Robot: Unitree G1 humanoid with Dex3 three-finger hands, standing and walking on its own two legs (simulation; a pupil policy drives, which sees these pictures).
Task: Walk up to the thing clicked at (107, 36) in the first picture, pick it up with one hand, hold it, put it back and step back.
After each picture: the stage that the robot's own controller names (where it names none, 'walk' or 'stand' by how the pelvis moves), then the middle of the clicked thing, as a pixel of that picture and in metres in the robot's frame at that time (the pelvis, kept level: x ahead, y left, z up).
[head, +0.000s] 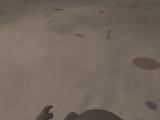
stand; (108, 34) +2.05 -0.38 -0.65
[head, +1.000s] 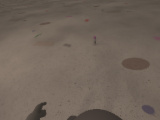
walk; (94, 41) +1.93 +0.04 -0.62
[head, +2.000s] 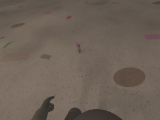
walk; (78, 48) +1.32 +0.34 -0.64
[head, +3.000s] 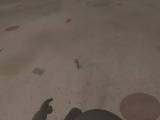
walk; (77, 64) +0.88 +0.29 -0.64
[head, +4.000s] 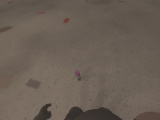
walk; (78, 76) +0.61 +0.22 -0.63
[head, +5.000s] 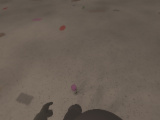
walk; (74, 90) +0.43 +0.23 -0.64
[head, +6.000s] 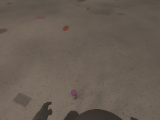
stand; (74, 95) +0.38 +0.19 -0.65
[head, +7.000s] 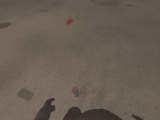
stand; (75, 92) +0.35 +0.18 -0.64
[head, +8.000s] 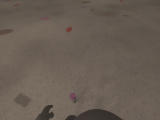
stand; (73, 98) +0.34 +0.20 -0.66
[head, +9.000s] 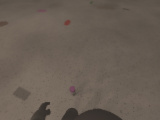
stand; (72, 91) +0.38 +0.20 -0.64
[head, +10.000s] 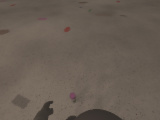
stand; (73, 98) +0.35 +0.19 -0.64
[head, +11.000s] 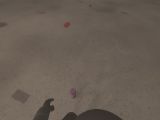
stand; (73, 93) +0.37 +0.17 -0.65
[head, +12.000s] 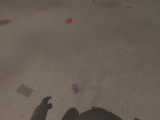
stand; (74, 89) +0.40 +0.18 -0.64
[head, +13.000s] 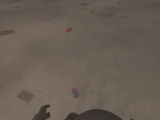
stand; (74, 93) +0.43 +0.19 -0.65
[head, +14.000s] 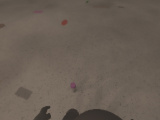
stand; (73, 88) +0.43 +0.21 -0.65
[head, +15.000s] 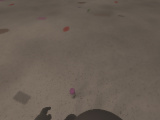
stand; (72, 93) +0.41 +0.20 -0.66
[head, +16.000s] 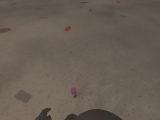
stand; (73, 93) +0.42 +0.19 -0.66
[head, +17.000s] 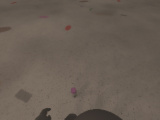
stand; (74, 93) +0.41 +0.19 -0.66
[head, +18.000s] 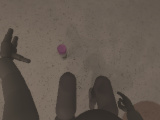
go down; (62, 53) +0.50 +0.22 -0.31
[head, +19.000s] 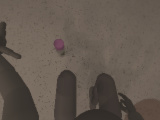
go down; (60, 49) +0.49 +0.24 -0.25
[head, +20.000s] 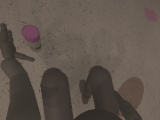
close in; (34, 41) +0.47 +0.29 -0.17
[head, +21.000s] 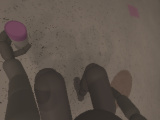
close; (20, 40) +0.47 +0.30 -0.16
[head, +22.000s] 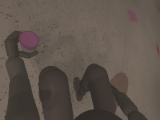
lift; (29, 46) +0.42 +0.28 -0.17
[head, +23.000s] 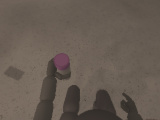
lift; (64, 69) +0.33 +0.18 +0.02
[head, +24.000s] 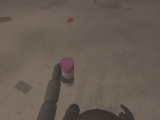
hold; (68, 74) +0.31 +0.16 +0.04
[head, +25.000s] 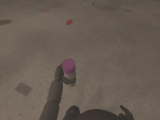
hold; (70, 75) +0.31 +0.15 +0.04
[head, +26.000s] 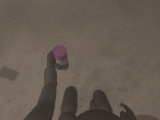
crouch; (62, 60) +0.40 +0.19 -0.03
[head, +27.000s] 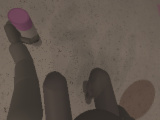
lower; (29, 32) +0.52 +0.29 -0.07
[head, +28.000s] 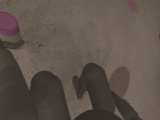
lower; (12, 36) +0.48 +0.31 -0.16
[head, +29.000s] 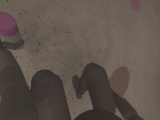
lower; (12, 36) +0.47 +0.32 -0.17
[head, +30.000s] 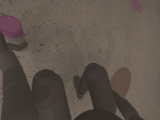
lower; (16, 38) +0.47 +0.31 -0.17
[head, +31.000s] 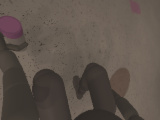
lower; (16, 38) +0.46 +0.31 -0.17
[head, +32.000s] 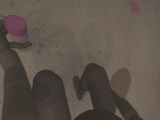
open; (20, 38) +0.48 +0.30 -0.17
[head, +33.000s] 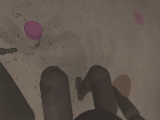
stand; (33, 38) +0.47 +0.29 -0.19
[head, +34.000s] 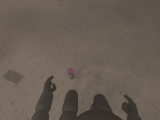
stand; (70, 74) +0.46 +0.19 -0.50
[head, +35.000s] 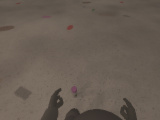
stand; (74, 92) +0.43 +0.17 -0.60
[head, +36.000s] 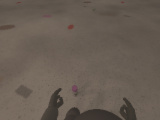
stand; (74, 91) +0.44 +0.17 -0.60
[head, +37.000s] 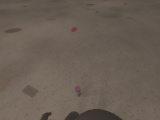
stand; (78, 92) +0.46 +0.16 -0.65
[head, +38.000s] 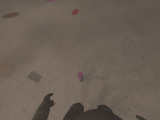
walk; (80, 77) +0.52 +0.15 -0.63
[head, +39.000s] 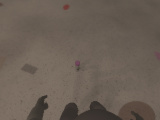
walk; (77, 66) +0.69 +0.15 -0.64
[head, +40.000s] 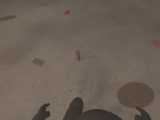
walk; (77, 55) +0.98 +0.28 -0.62
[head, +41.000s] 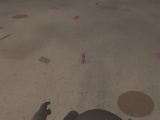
stand; (82, 58) +1.04 +0.15 -0.65
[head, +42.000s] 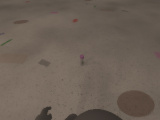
stand; (81, 60) +1.05 +0.18 -0.66
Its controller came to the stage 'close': yes
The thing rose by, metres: 0.67
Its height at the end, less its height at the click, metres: +0.00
